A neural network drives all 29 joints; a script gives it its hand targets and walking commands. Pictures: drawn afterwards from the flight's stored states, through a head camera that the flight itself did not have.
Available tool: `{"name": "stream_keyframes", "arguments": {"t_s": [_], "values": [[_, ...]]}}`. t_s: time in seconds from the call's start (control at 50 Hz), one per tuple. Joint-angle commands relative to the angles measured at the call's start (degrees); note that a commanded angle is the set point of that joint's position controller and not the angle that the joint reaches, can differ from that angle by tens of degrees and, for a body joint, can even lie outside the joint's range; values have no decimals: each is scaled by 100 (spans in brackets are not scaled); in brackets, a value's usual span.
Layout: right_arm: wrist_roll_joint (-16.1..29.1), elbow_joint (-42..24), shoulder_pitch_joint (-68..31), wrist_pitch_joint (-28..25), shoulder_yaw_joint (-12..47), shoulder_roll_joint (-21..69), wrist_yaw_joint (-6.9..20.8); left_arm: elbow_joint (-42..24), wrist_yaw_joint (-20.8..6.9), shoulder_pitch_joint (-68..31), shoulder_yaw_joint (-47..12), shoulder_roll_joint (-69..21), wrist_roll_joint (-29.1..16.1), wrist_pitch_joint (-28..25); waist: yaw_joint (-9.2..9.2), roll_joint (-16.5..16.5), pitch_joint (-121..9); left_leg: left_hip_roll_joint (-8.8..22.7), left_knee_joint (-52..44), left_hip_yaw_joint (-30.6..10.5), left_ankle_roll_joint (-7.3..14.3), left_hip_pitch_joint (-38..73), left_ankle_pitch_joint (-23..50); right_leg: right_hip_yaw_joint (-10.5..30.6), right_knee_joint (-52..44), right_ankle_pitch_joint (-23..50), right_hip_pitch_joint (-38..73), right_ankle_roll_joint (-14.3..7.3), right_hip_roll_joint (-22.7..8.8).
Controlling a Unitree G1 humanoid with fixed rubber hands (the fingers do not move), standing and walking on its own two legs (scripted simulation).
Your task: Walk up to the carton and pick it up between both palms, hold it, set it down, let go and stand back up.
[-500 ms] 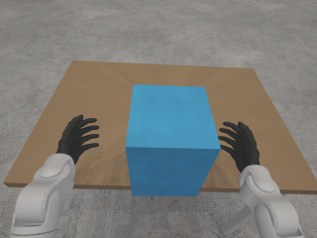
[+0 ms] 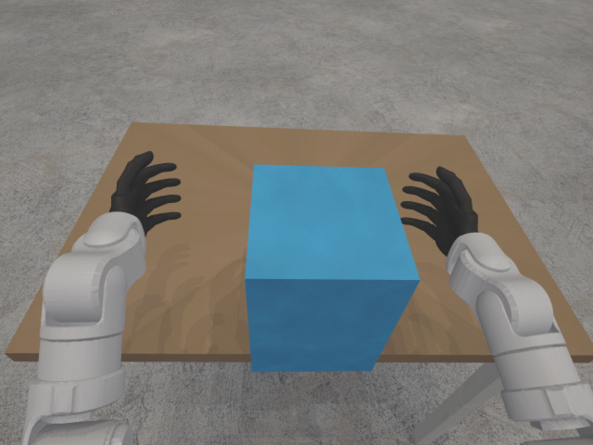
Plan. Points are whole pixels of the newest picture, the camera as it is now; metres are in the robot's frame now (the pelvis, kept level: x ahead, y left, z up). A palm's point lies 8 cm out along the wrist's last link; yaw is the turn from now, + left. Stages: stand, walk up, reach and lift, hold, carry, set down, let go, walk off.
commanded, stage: reach and lift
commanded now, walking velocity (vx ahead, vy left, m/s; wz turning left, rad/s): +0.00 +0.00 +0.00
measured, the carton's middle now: (315, 273) +0.34 -0.01 +0.06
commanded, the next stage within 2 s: none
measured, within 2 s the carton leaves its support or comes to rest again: neither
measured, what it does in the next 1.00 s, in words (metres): stands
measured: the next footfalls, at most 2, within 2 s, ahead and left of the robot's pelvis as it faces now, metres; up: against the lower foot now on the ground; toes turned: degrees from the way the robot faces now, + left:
none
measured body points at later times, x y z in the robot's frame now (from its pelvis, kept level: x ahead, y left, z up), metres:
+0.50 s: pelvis +0.00 -0.01 +0.00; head +0.02 +0.01 +0.45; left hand +0.38 +0.21 +0.12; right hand +0.40 -0.17 +0.12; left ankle -0.04 +0.12 -0.74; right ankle +0.06 -0.14 -0.74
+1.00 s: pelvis +0.00 -0.01 +0.00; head +0.03 +0.00 +0.45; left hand +0.38 +0.20 +0.06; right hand +0.40 -0.14 +0.07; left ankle -0.04 +0.12 -0.74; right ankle +0.06 -0.14 -0.74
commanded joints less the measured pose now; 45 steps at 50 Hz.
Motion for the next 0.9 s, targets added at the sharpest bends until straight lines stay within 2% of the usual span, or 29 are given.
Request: {"name": "stream_keyframes", "arguments": {"t_s": [0.0,0.06,0.08,0.1,0.12,0.16,0.22,0.24,0.28,0.3,0.32,0.36,0.4,0.44,0.46,0.48,0.5,0.54,0.56,0.58,0.6,0.68,0.7,0.72,0.78,0.8,0.82,0.84,0.88], "values": [[23,-1304,-3366,-483,-737,-1265,28,-1424,-7,-2944,56,923,-87,-462,-182,386,-3027,-198,-347,85,-397,-498,2827,-72,283,1807,2373,-215,365],[-10,-778,-3891,-457,-801,-1268,71,-667,2,-3495,151,1080,-90,-474,-148,290,-2880,-204,-446,122,-339,-823,2264,-15,214,1391,2227,-186,331],[17,-763,-3848,-447,-646,-1179,82,-634,27,-3403,286,1106,42,-504,9,205,-3057,-220,-419,176,-317,-781,2451,-12,262,1546,2406,-152,321],[-3,-748,-4013,-456,-659,-1225,61,-576,27,-3612,218,1088,7,-514,-58,193,-3063,-221,-417,156,-324,-810,2400,-35,253,1552,2363,-146,343],[35,-724,-4016,-473,-586,-1172,87,-505,22,-3521,247,1109,18,-549,17,180,-3181,-235,-427,170,-306,-812,2455,-23,272,1619,2497,-120,328],[73,-195,-4112,-432,-586,-1177,105,-164,15,-3708,288,1162,129,-576,-19,394,-3138,-255,-412,170,-325,-940,2419,2,294,1649,2517,-138,323],[-35,107,-4013,-504,-530,-1070,118,285,-74,-3509,214,933,190,-661,-23,272,-3022,-260,-369,144,-319,-1007,2527,-13,276,1802,2615,-134,352],[-110,337,-3969,-515,-558,-979,80,452,-119,-3569,195,956,285,-763,-101,315,-2950,-294,-420,158,-326,-1032,2359,-38,280,1707,2638,-100,324],[-175,326,-3898,-627,-472,-710,81,773,-213,-3450,130,864,198,-1022,-39,106,-2965,-312,-419,163,-250,-1196,2285,11,276,1763,2637,-28,297],[-256,443,-3701,-713,-575,-705,77,810,-234,-3366,130,852,270,-1163,-127,170,-2991,-348,-434,146,-274,-1173,2174,-19,269,1672,2659,-31,307],[-181,340,-3637,-793,-335,-490,96,771,-240,-3262,117,720,367,-1265,55,233,-3022,-357,-376,170,-278,-1169,2468,-12,318,1933,2744,-41,289],[-310,375,-3453,-913,-448,-505,58,941,-322,-3130,196,815,409,-1471,-41,184,-2924,-387,-396,143,-288,-1107,2418,-21,300,1937,2723,-4,313],[-440,343,-3583,-1098,-539,-399,74,843,-334,-3307,17,661,386,-1731,-72,314,-2871,-354,-428,106,-319,-1233,2344,-95,281,1594,2533,-35,342],[-532,40,-3469,-1301,-542,-333,73,378,-292,-3191,-76,595,318,-1967,-54,497,-3256,-343,-307,83,-401,-946,2795,-154,322,1889,2497,-69,403],[-656,-14,-3575,-1387,-665,-382,97,369,-261,-3239,-69,590,331,-2065,-7,563,-3221,-314,-276,64,-419,-905,2809,-180,322,1683,2308,-80,426],[-735,-190,-3527,-1482,-562,-303,80,431,-256,-3132,-7,636,367,-2135,83,380,-3312,-346,-241,154,-359,-950,2775,-127,360,1871,2454,-33,403],[-922,-124,-3520,-1509,-704,-305,53,685,-275,-3213,-80,644,320,-2209,-69,353,-3249,-349,-238,116,-377,-1054,2654,-147,364,1744,2397,-25,397],[-1063,-369,-3399,-1706,-650,-130,27,638,-295,-2950,48,764,305,-2529,34,203,-3475,-373,-198,139,-297,-1254,2564,-80,435,1925,2741,44,317],[-1153,-447,-3289,-1834,-604,3,16,485,-285,-2821,46,670,356,-2689,87,256,-3708,-374,-128,151,-336,-1188,2837,-85,493,2195,2822,67,315],[-1226,-421,-3113,-1937,-637,-1,1,542,-287,-2680,-138,542,359,-2796,-65,353,-3874,-350,-88,75,-366,-985,3008,-129,493,2239,2714,50,337],[-1236,-488,-3254,-2025,-605,30,16,207,-265,-2880,-226,512,304,-2928,-34,512,-4023,-311,-10,34,-461,-802,3345,-176,532,2258,2524,42,372],[-1554,1,-3200,-2253,-648,164,58,967,-259,-2965,-230,559,304,-3417,-49,415,-3855,-283,-34,55,-400,-1032,2834,-197,477,1748,2218,46,304],[-1534,-82,-3029,-2368,-587,287,54,697,-205,-2751,-306,406,269,-3597,-6,474,-4230,-244,23,0,-441,-869,3173,-208,518,1852,2237,21,330],[-1593,412,-3053,-2400,-574,315,74,1487,-241,-2818,-240,496,257,-3752,25,418,-3848,-245,10,25,-403,-1101,2868,-163,457,1519,2022,3,287],[-1645,649,-3062,-2663,-469,510,46,1560,-246,-2730,-339,209,397,-4068,51,421,-4026,-245,14,40,-438,-1080,3063,-181,452,1694,2138,18,299],[-1726,780,-3194,-2690,-538,498,24,1781,-263,-2925,-369,233,360,-4126,-76,360,-3926,-247,12,45,-442,-1192,2965,-196,444,1643,2091,25,301],[-1632,902,-3255,-2707,-422,544,5,2061,-285,-2920,-339,271,330,-4179,17,339,-3765,-266,5,88,-419,-1415,2888,-136,459,1633,2159,23,258],[-1640,815,-3394,-2743,-432,567,-3,1924,-270,-2973,-377,181,295,-4252,42,275,-3907,-236,-38,32,-397,-1354,2976,-158,466,1720,2227,24,274],[-1660,941,-3512,-2847,-457,552,-22,2017,-263,-3094,-563,21,298,-4345,-127,428,-3999,-234,5,15,-431,-1159,3015,-252,449,1706,2025,18,300]]}}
